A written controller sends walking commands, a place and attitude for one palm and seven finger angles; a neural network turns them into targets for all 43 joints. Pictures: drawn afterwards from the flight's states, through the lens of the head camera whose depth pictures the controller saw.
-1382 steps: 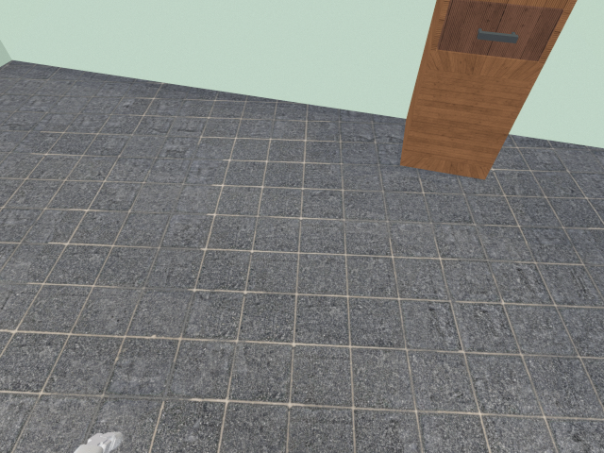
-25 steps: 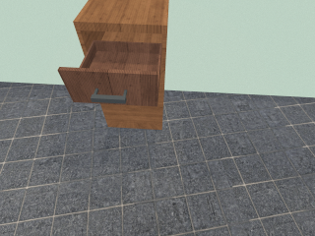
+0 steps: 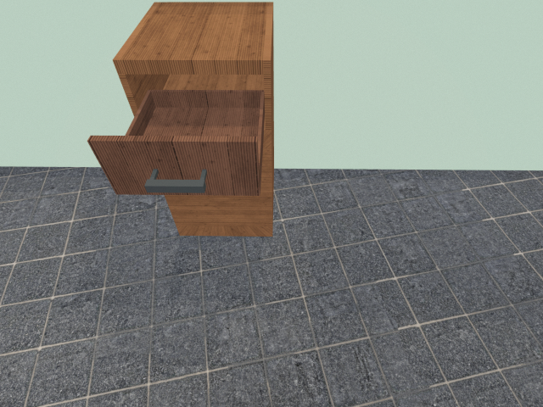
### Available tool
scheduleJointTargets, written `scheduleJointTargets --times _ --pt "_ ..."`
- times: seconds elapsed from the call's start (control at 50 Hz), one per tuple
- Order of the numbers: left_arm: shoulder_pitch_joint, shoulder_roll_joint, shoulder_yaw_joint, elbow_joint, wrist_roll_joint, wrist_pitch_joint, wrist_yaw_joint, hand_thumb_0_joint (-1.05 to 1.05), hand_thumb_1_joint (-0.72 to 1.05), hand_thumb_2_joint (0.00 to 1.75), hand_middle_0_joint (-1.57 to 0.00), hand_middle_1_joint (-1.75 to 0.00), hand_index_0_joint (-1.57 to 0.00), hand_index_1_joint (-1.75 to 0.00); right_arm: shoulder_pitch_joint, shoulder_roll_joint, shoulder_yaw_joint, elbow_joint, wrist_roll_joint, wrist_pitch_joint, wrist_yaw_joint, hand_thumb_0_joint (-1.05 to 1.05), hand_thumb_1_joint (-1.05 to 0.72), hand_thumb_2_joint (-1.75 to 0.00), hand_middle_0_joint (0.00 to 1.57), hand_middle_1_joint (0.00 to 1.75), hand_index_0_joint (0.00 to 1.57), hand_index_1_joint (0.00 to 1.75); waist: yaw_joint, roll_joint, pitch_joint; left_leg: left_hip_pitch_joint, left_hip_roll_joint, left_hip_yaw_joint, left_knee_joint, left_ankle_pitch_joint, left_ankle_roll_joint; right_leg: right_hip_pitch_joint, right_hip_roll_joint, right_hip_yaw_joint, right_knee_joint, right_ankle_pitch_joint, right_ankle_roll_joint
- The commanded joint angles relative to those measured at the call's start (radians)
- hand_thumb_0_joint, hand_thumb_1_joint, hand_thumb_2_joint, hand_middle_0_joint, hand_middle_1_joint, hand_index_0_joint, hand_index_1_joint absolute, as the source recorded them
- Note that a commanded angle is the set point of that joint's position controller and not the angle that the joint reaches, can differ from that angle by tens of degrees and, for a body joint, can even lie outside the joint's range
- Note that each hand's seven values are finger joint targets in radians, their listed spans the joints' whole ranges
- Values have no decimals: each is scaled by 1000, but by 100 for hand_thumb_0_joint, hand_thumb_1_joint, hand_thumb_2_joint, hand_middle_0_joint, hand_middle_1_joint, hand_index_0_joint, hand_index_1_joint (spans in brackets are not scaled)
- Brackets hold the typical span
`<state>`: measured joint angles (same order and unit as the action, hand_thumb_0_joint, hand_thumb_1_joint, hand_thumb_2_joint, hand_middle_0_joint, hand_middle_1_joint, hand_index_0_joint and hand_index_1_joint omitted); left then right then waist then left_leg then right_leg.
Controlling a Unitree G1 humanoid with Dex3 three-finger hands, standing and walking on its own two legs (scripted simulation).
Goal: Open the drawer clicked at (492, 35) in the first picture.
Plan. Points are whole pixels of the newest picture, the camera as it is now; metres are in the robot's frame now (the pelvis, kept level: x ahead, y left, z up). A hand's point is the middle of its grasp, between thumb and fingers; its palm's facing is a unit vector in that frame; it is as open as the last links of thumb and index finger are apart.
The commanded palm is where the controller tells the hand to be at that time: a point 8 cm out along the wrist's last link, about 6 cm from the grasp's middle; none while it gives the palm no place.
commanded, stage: let the arm hang, fingers relaxed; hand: left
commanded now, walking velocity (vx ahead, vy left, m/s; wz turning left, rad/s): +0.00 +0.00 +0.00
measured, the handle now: (177, 179) +0.61 +0.26 -0.08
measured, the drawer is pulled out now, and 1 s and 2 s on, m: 0.29 0.29 0.29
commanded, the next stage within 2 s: look to check the result in 0.04 s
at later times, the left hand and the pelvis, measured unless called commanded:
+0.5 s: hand out of the picture +0.00 +0.16 -0.17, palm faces +0.03 -0.98 -0.19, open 7.4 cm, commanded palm none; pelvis +0.01 -0.01 +0.00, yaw +0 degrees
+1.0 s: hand out of the picture +0.02 +0.16 -0.17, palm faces +0.02 -0.98 -0.21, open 7.4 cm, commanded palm none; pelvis +0.02 -0.01 +0.00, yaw +0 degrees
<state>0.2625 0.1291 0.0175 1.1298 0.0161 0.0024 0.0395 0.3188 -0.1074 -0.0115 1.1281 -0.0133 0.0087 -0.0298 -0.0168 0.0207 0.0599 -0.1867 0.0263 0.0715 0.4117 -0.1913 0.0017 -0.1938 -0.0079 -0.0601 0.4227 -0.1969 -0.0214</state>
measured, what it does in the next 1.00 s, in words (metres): stands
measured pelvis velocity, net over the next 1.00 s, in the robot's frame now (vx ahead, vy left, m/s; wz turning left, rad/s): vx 0.02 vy -0.01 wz -0.01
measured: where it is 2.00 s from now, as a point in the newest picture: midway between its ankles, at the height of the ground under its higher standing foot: outside the picture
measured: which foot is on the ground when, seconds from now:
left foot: down 0.00-1.00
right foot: down 0.00-1.00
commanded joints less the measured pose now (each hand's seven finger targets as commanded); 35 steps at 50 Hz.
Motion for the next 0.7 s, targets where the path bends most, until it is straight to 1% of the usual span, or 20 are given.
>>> scheduleJointTargets --times 0.0,0.06,0.14,0.16,0.18,0.22,0.28,0.32,0.36,0.38,0.42,0.46,0.48,0.54,0.56,0.58,0.62,0.64,0.66,0.68 --pt "78 97 18 -14 -3 -11 1 0 90 90 -20 -30 -20 -30 86 -70 -14 -13 0 -10 -8 0 -90 -90 20 30 20 30 9 -24 38 -6 73 -79 -91 1 24 -38 -82 93 -114 -23 -23" --pt "79 96 17 -15 -3 -13 2 0 90 90 -20 -30 -20 -30 86 -71 -15 -11 0 -9 -8 0 -90 -90 20 30 20 30 6 -5 32 9 76 -75 -88 5 23 -41 -82 101 -124 -19 -25" --pt "83 101 17 -10 -4 -13 3 0 90 90 -20 -30 -20 -30 83 -76 -16 -10 2 -7 -8 0 -90 -90 20 30 20 30 8 -15 35 14 78 -74 -88 0 20 -45 -81 101 -131 -33 -24" --pt "78 96 17 -9 -4 -12 2 0 90 90 -20 -30 -20 -30 84 -75 -15 -10 0 -7 -8 0 -90 -90 20 30 20 30 4 -12 40 13 78 -74 -94 -11 20 -47 -80 102 -132 -40 -24" --pt "76 98 16 -10 -4 -13 2 0 90 90 -20 -30 -20 -30 87 -79 -15 -9 0 -9 -8 0 -90 -90 20 30 20 30 4 -7 25 17 78 -75 -93 1 21 -36 -80 103 -129 -25 -24" --pt "76 99 17 -7 -5 -13 2 0 90 90 -20 -30 -20 -30 80 -79 -14 -8 1 -10 -10 0 -90 -90 20 30 20 30 5 3 29 17 78 -76 -96 1 19 -37 -79 104 -128 -22 -24" --pt "78 95 17 -5 -4 -14 2 0 90 90 -20 -30 -20 -30 78 -79 -15 -10 1 -11 -10 0 -90 -90 20 30 20 30 6 -16 25 26 82 -74 -93 23 20 -31 -78 101 -125 6 -23" --pt "82 94 17 -3 -4 -16 2 0 90 90 -20 -30 -20 -30 75 -81 -16 -8 1 -13 -11 0 -90 -90 20 30 20 30 6 -11 11 37 83 -73 -91 38 20 -24 -81 101 -124 20 -23" --pt "78 95 17 -2 -4 -15 3 0 90 90 -20 -30 -20 -30 71 -77 -16 -8 2 -11 -11 0 -90 -90 20 30 20 30 5 -7 34 29 84 -71 -93 31 19 -33 -80 99 -129 17 -22" --pt "78 96 16 -2 -3 -15 3 0 90 90 -20 -30 -20 -30 71 -78 -16 -8 2 -10 -10 0 -90 -90 20 30 20 30 5 -24 39 26 83 -73 -95 23 18 -35 -79 101 -131 8 -21" --pt "78 95 16 -1 -4 -16 3 0 90 90 -20 -30 -20 -30 69 -80 -17 -8 1 -10 -11 0 -90 -90 20 30 20 30 5 -10 31 31 82 -70 -94 22 18 -32 -80 105 -134 4 -23" --pt "74 97 17 -4 -3 -16 3 0 90 90 -20 -30 -20 -30 68 -78 -17 -8 2 -11 -10 0 -90 -90 20 30 20 30 5 -12 35 30 83 -73 -95 30 19 -30 -79 102 -131 16 -21" --pt "75 99 17 -5 -3 -16 3 0 90 90 -20 -30 -20 -30 67 -80 -17 -8 2 -11 -10 0 -90 -90 20 30 20 30 5 -24 25 32 83 -73 -95 27 18 -24 -79 101 -133 10 -20" --pt "81 97 16 -5 -3 -18 4 0 90 90 -20 -30 -20 -30 59 -82 -20 -9 3 -10 -10 0 -90 -90 20 30 20 30 6 -23 28 42 84 -71 -91 36 18 -31 -80 104 -136 19 -21" --pt "73 100 18 -6 -3 -18 4 0 90 90 -20 -30 -20 -30 63 -81 -19 -8 2 -11 -10 0 -90 -90 20 30 20 30 4 -28 25 39 84 -71 -93 44 18 -21 -81 101 -134 29 -20" --pt "72 100 16 -7 -4 -19 4 0 90 90 -20 -30 -20 -30 58 -86 -19 -6 1 -12 -10 0 -90 -90 20 30 20 30 5 -18 22 42 84 -70 -91 52 17 -19 -80 103 -133 40 -20" --pt "72 105 19 -7 -4 -21 3 0 90 90 -20 -30 -20 -30 57 -87 -20 -6 2 -14 -11 0 -90 -90 20 30 20 30 6 -25 5 51 85 -69 -88 71 17 -5 -84 100 -128 69 -21" --pt "77 104 18 -7 -3 -22 4 0 90 90 -20 -30 -20 -30 52 -89 -21 -8 3 -13 -11 0 -90 -90 20 30 20 30 7 -13 9 57 86 -68 -87 74 17 -10 -83 103 -130 78 -22" --pt "69 105 18 -6 -4 -22 4 0 90 90 -20 -30 -20 -30 54 -87 -20 -5 1 -12 -11 0 -90 -90 20 30 20 30 5 -21 15 50 87 -68 -90 65 16 -8 -82 101 -132 70 -22" --pt "69 106 17 -7 -4 -21 4 0 90 90 -20 -30 -20 -30 52 -88 -20 -5 1 -12 -11 0 -90 -90 20 30 20 30 6 -13 21 48 84 -68 -93 56 15 -11 -83 105 -136 60 -22"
